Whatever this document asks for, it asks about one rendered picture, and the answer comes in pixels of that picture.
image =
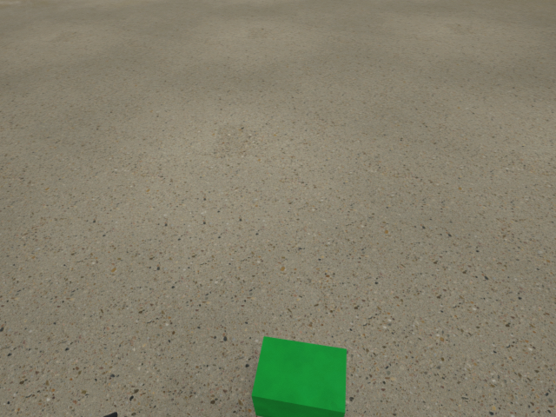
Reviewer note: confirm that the carton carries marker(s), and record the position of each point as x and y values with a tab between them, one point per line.
299	379

